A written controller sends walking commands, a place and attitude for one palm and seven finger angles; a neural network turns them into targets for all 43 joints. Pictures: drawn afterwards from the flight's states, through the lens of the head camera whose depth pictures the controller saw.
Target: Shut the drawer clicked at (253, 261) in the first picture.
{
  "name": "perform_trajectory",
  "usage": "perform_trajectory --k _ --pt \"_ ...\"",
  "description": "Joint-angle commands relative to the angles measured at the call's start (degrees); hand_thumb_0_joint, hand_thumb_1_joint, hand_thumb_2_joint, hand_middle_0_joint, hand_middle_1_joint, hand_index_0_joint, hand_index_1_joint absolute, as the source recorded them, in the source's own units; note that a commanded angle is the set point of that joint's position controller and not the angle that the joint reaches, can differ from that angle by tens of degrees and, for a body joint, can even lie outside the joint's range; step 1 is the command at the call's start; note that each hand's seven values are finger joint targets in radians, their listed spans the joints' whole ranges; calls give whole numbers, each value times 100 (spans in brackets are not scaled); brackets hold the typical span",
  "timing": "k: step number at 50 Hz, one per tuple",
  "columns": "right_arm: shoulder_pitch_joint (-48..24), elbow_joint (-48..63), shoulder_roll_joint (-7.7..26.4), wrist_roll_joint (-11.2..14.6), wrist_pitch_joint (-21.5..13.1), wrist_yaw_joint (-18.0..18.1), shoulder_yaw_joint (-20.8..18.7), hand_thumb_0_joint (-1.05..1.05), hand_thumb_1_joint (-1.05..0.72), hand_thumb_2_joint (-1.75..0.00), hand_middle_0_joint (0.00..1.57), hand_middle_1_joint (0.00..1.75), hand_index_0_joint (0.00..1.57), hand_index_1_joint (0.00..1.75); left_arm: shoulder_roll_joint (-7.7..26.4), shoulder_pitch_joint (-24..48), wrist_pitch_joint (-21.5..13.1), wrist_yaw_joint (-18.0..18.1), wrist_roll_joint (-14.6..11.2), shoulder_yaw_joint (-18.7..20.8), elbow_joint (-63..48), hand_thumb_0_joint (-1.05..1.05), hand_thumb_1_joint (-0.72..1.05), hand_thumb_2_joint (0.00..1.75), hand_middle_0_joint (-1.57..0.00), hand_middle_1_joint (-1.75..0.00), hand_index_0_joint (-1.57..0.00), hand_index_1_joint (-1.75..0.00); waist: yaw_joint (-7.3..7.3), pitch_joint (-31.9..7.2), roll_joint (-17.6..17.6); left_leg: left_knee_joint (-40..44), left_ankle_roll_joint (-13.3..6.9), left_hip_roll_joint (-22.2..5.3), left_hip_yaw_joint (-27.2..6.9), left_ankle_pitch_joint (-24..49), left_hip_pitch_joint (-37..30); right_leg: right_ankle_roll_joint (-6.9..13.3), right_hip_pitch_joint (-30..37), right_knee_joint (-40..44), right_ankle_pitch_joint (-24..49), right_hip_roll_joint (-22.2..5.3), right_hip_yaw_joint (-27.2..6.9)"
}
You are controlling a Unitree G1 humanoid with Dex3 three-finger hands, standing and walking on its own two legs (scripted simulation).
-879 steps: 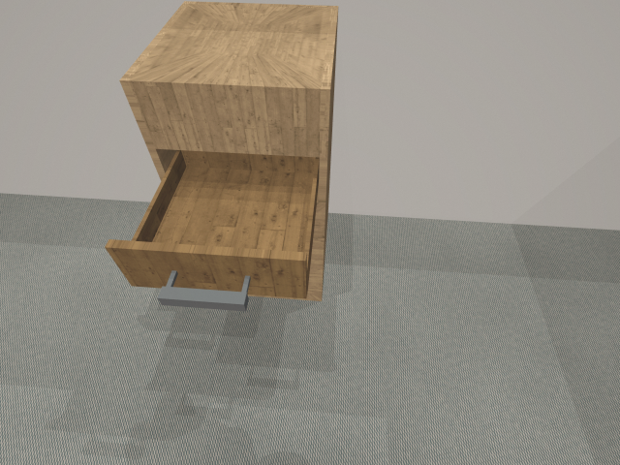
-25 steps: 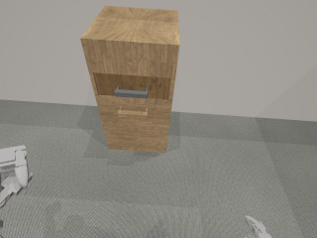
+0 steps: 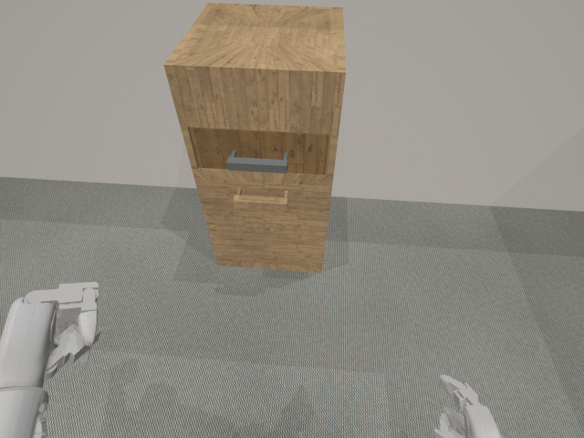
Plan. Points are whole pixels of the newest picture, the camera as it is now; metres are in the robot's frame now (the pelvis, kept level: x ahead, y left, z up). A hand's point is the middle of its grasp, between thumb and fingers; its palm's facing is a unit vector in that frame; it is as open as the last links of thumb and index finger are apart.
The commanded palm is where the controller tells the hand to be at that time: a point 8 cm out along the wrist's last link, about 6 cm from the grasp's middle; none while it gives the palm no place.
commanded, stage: let the arm hang, fingers relaxed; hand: left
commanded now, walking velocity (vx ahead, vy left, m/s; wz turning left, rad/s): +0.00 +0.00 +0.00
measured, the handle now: (258, 159) +0.84 +0.16 -0.16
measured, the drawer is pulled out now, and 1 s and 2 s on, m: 0.00 0.00 0.00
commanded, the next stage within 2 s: look to check the result in 1.04 s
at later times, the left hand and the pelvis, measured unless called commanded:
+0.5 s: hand out of the picture -0.08 +0.18 -0.17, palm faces +0.06 -0.97 -0.22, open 5.1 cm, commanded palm none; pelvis -0.01 +0.00 +0.00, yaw +1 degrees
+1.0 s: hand out of the picture -0.02 +0.14 -0.18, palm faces +0.07 -0.98 -0.16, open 7.3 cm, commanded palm none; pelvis +0.00 -0.02 +0.00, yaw +0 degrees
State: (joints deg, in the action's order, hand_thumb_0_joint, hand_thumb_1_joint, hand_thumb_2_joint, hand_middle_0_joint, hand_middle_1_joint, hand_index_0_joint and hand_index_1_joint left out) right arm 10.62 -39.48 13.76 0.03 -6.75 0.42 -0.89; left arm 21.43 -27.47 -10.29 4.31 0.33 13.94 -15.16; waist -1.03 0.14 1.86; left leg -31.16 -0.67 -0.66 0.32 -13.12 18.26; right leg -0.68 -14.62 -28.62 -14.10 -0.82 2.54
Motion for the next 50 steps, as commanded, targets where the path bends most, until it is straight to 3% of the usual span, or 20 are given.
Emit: perform_trajectory --k 1,2,4,5,8,11,14,20,25,27,37,44,50 --pt "42 -48 660 -129 288 -86 -240 0 -90 -90 20 30 20 30 -279 490 948 -432 195 -866 2978 0 90 90 -124 -143 -124 -143 155 -446 -973 72 -298 -483 -679 1031 88 273 -66 -264 593 -354 -273" --pt "0 -87 721 -153 333 -59 -232 0 -90 -90 20 30 20 30 -276 620 978 -430 187 -885 3317 0 90 90 -120 -138 -120 -138 110 -421 -1136 67 -335 -451 -714 1105 139 293 12 -247 638 -386 -291" --pt "-11 -275 676 -191 441 -11 -212 0 -90 -90 20 30 20 30 -254 852 1041 -391 180 -925 4110 0 90 90 -112 -130 -112 -130 74 -468 -1109 73 -306 -344 -621 1308 -14 327 167 -187 921 -441 -378" --pt "-7 -381 620 -195 501 8 -189 0 -90 -90 20 30 20 30 -270 935 1077 -364 164 -958 4511 0 90 90 -108 -125 -108 -125 72 -426 -899 145 -286 -320 -582 1249 -97 327 177 -98 873 -458 -411" --pt "-13 -744 519 -183 621 45 -111 0 -90 -90 20 30 20 30 -241 1088 1129 -329 120 -1037 5548 0 90 90 -96 -112 -96 -112 36 -39 299 628 -254 -360 -690 542 77 296 182 149 54 -345 -426" --pt "223 -1076 405 -161 673 90 -107 0 -90 -90 20 30 20 30 -310 926 1076 -308 82 -1058 6318 0 90 90 -84 -99 -84 -99 25 30 713 778 -212 -367 -707 80 -1 340 231 443 -119 -334 -472" --pt "514 -1376 256 -142 686 125 -114 0 -90 -90 20 30 20 30 -455 828 1052 -322 64 -1099 6842 0 90 90 -72 -86 -72 -86 64 -30 849 968 -224 -418 -734 -315 -104 357 297 605 -183 -334 -395" --pt "1041 -1834 107 -94 709 162 -134 0 -90 -90 20 30 20 30 -625 586 1024 -301 47 -1205 7510 0 90 90 -48 -60 -48 -60 103 233 65 1106 -255 -458 -760 -483 -263 359 110 798 -294 -357 -323" --pt "1281 -2106 -98 -91 729 164 -122 0 -90 -90 20 30 20 30 -739 418 1011 -255 40 -1235 7790 0 90 90 -28 -39 -28 -39 127 469 -278 1002 -225 -380 -590 -456 -340 386 -170 938 -657 -411 -395" --pt "1348 -2183 -168 -100 731 163 -113 0 -90 -90 20 30 20 30 -787 374 1009 -242 40 -1232 7848 0 90 90 -20 -30 -20 -30 135 519 -251 966 -219 -362 -548 -449 -346 392 -280 945 -784 -408 -417" --pt "1460 -2347 -454 -123 698 181 -116 0 -90 -90 20 30 20 30 -1031 320 998 -196 52 -1187 7883 0 90 90 -20 -30 -20 -30 102 760 -172 922 -194 -316 -463 -419 -136 397 -425 894 -850 -385 -443" --pt "1468 -2367 -538 -123 671 204 -121 0 -90 -90 20 30 20 30 -1092 395 981 -196 44 -1167 7863 0 90 90 -20 -30 -20 -30 98 735 57 919 -168 -318 -443 -273 -105 404 -300 863 -601 -375 -453" --pt "1489 -2382 -530 -107 640 225 -122 0 -90 -90 20 30 20 30 -1101 432 957 -199 33 -1160 7859 0 90 90 -20 -30 -20 -30 102 519 -72 883 -165 -362 -430 159 -293 395 -58 841 -216 -393 -408"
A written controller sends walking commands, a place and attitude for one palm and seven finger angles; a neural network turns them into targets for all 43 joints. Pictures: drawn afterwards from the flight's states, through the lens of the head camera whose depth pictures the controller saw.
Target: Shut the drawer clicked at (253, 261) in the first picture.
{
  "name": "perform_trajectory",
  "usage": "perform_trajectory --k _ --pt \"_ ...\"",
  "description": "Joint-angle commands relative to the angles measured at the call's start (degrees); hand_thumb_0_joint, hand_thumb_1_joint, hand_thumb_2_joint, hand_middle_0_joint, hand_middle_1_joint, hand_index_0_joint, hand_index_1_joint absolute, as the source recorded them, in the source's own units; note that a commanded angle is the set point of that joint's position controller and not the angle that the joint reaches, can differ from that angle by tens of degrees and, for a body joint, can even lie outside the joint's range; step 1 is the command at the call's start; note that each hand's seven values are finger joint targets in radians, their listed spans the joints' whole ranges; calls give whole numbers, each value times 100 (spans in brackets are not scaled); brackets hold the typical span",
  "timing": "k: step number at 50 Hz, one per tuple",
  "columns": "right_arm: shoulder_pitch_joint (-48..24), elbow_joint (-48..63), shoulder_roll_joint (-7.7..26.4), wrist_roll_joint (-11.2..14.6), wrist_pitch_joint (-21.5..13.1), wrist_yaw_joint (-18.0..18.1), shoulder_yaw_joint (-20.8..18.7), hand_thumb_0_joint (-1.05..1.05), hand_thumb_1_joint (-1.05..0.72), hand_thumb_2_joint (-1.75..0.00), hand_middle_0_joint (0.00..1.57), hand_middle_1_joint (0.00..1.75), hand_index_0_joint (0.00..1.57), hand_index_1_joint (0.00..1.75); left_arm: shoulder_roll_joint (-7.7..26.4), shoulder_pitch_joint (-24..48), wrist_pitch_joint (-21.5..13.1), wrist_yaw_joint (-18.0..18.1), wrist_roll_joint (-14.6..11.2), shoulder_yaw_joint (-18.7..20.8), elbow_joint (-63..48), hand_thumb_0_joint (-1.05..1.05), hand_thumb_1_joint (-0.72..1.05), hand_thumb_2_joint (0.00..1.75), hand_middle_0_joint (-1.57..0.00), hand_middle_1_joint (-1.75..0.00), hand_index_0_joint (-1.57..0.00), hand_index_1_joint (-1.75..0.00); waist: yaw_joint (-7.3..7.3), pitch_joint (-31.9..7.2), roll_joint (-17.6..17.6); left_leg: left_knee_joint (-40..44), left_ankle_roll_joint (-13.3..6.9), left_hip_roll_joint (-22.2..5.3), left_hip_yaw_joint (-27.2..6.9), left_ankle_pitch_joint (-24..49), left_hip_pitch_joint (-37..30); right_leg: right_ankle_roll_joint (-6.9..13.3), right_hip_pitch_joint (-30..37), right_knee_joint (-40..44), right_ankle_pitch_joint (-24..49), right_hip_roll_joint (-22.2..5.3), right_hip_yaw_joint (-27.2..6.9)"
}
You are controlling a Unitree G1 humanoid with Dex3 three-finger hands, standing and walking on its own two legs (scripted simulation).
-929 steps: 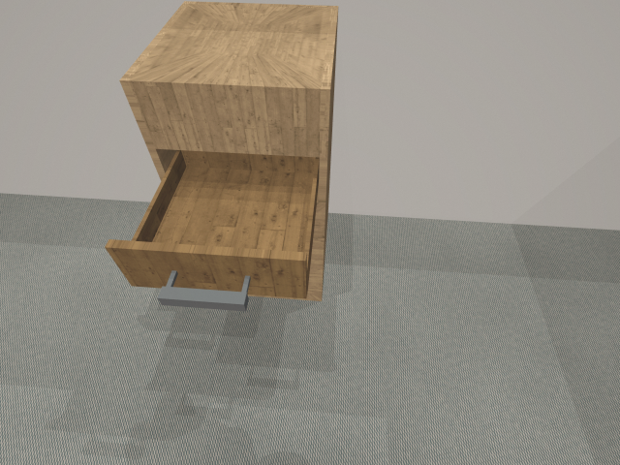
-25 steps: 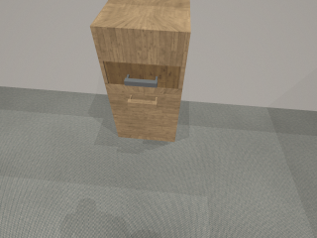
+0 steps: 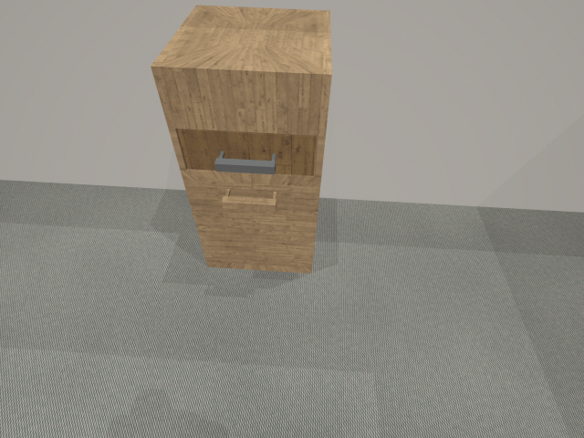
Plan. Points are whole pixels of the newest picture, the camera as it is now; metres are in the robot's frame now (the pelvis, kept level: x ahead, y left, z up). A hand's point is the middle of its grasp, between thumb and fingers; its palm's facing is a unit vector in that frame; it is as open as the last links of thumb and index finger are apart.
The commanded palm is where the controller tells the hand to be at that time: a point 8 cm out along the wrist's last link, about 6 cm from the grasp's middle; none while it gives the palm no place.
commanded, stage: let the arm hang, fingers relaxed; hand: left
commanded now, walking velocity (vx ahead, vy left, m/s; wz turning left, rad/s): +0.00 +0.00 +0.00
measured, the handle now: (246, 161) +0.84 +0.18 -0.16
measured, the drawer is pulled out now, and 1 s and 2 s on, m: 0.00 0.00 0.00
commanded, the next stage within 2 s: look to check the result in 0.04 s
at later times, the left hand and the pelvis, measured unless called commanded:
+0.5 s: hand out of the picture -0.01 +0.14 -0.17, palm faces +0.07 -0.98 -0.16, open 7.4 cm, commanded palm none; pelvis +0.01 -0.01 +0.00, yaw +0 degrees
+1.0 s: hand out of the picture +0.01 +0.14 -0.17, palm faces +0.08 -0.98 -0.17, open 7.4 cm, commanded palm none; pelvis +0.03 -0.01 +0.00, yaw +0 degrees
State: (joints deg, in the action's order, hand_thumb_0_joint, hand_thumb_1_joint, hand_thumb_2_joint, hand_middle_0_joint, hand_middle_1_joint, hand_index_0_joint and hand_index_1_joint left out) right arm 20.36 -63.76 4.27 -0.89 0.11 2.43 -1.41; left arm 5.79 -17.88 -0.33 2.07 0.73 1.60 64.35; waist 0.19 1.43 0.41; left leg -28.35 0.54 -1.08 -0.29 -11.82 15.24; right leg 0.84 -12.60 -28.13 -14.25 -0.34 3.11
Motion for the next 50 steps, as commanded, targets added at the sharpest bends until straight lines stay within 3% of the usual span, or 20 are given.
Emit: perform_trajectory --k 1,14,35,50 --pt "494 63 463 -11 -36 28 -73 0 -90 -90 20 30 20 30 459 -543 -36 29 -8 63 -95 0 90 90 -20 -30 -20 -30 -25 459 54 578 -278 -327 -373 66 -26 243 -330 787 -212 -419 -462" --pt "416 3 481 -18 -12 29 -58 0 -90 -90 20 30 20 30 476 -515 -33 27 -13 63 -40 0 90 90 -20 -30 -20 -30 3 500 46 582 -247 -315 -289 -6 -183 253 -378 925 -367 -445 -505" --pt "285 -92 478 6 -63 62 -43 0 -90 -90 20 30 20 30 492 -524 -77 48 -30 65 -5 0 90 90 -20 -30 -20 -30 -27 308 -11 503 -214 -356 -215 780 -448 225 45 836 649 -486 -437" --pt "307 -117 517 3 -56 64 -27 0 -90 -90 20 30 20 30 523 -485 -64 39 -34 59 -18 0 90 90 -20 -30 -20 -30 -16 473 85 580 -204 -368 -224 652 -419 230 0 906 411 -449 -456"
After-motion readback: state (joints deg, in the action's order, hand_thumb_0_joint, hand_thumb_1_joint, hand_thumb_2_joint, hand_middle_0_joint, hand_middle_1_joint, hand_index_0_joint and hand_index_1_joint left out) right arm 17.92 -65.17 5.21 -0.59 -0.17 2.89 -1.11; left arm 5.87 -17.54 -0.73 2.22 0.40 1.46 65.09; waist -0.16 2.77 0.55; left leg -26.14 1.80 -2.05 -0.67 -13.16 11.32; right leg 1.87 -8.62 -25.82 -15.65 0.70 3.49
